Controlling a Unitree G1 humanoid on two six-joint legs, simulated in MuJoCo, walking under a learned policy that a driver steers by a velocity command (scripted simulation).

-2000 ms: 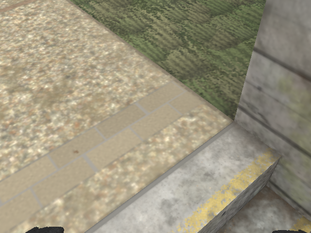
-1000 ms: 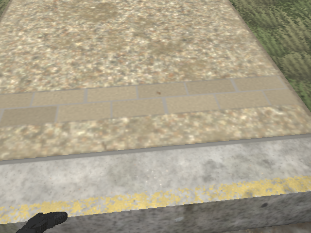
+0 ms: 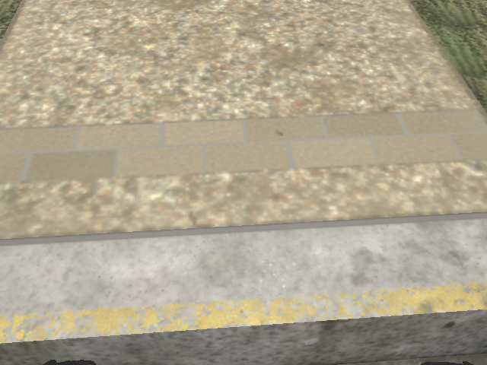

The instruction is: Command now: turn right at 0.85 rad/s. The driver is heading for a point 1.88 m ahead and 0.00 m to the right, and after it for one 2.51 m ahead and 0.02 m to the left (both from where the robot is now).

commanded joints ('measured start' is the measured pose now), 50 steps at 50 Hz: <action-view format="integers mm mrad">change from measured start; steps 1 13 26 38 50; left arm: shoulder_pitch -22 -92 28 -251 -165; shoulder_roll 100 -19 120 147 -26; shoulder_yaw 13 -84 -7 9 -57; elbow -32 -68 2 -42 -52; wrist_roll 6 -12 -5 35 42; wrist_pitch -7 28 37 -18 4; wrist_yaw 10 -101 1 109 7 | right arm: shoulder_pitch -130 -88 -34 -21 281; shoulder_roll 24 -178 -58 7 -14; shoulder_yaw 27 -33 -15 -32 -30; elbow -82 43 107 95 286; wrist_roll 17 -21 19 48 -7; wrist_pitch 9 5 23 58 62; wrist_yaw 3 -14 65 173 132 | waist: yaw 44 25 72 -35 -33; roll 41 86 -43 -83 67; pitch -44 -15 -77 -35 136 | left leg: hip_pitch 165 195 -34 -116 175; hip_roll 346 392 117 125 252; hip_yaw -226 54 102 -39 -606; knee -219 -242 27 584 -226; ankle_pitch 496 607 137 -229 -230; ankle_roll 219 224 -35 -127 191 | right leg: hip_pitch -256 9 538 329 -690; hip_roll -81 -216 -256 -370 -136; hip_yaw -29 -202 -131 -462 -88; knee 410 -236 -769 -1018 643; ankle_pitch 85 93 670 739 178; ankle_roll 27 -34 -187 -221 -188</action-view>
